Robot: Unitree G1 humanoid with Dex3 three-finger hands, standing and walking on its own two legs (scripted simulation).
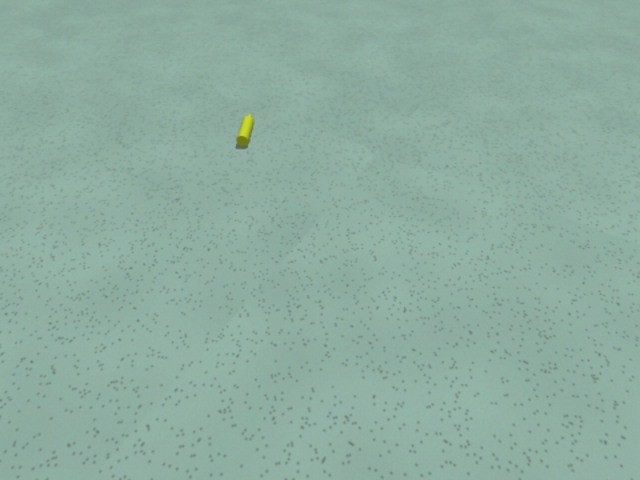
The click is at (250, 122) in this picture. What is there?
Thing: lying bottle
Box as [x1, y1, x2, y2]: [236, 114, 253, 145]
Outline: 250,114 243,118 236,139 240,145 245,145 248,142 253,124 253,119
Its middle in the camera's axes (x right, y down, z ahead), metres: -0.40 -0.62 +2.17
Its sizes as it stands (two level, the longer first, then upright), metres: 0.248 0.065 0.065
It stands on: the floor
